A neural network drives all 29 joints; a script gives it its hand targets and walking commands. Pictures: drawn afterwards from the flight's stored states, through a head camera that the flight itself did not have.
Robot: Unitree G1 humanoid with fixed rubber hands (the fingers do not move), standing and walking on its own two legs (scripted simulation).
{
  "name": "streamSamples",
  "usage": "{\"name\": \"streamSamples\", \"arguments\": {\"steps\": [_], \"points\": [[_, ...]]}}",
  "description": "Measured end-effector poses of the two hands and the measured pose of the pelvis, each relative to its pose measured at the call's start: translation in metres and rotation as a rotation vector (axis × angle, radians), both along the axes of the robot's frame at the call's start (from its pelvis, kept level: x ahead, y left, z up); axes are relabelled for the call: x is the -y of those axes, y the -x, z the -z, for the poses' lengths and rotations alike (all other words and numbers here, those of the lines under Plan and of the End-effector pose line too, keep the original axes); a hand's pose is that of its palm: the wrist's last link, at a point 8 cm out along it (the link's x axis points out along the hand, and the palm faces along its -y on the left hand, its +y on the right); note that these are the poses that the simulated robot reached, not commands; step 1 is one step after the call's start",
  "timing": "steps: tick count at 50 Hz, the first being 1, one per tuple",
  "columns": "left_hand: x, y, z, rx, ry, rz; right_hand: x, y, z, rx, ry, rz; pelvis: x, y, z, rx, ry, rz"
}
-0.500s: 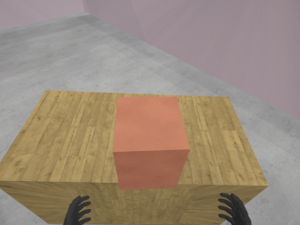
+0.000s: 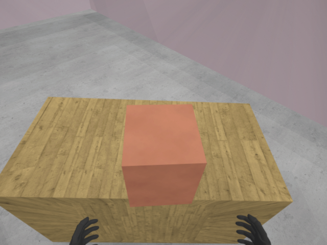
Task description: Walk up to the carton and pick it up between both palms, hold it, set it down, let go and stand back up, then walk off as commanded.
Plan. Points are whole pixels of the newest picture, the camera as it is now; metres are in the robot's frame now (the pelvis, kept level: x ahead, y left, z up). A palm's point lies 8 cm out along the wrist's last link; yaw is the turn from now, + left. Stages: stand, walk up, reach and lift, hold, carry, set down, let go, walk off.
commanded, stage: let go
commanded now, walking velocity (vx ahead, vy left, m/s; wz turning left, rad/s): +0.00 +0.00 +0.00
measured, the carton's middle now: (160, 156) +0.41 +0.03 -0.06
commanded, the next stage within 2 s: stand in 0.30 s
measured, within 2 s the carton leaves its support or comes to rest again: neither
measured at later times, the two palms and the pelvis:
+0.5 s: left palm out of the picture +0.15 +0.24 -0.09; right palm out of the picture +0.15 -0.23 -0.09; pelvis +0.01 +0.00 +0.00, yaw +0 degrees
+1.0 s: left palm out of the picture +0.09 +0.28 -0.12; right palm out of the picture +0.12 -0.20 -0.09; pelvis -0.01 +0.03 -0.01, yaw +0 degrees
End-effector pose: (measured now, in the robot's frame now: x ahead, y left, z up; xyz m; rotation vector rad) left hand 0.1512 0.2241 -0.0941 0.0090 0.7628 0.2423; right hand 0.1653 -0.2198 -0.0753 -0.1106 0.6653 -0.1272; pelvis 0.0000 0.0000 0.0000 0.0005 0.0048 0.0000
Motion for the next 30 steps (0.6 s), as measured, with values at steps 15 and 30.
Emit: {"name": "streamSamples", "arguments": {"steps": [15,30], "points": [[0.005,0.0,0.005,-0.068,0.001,0.045,0.003,0.002,0.005,-0.033,0.017,-0.005,0.002,-0.003,0.0,0.002,-0.003,0.0],[-0.029,-0.004,-0.004,-0.004,-0.078,0.075,0.0,0.018,0.011,-0.191,0.098,0.007,-0.011,-0.007,0.003,-0.002,0.018,0.002]]}}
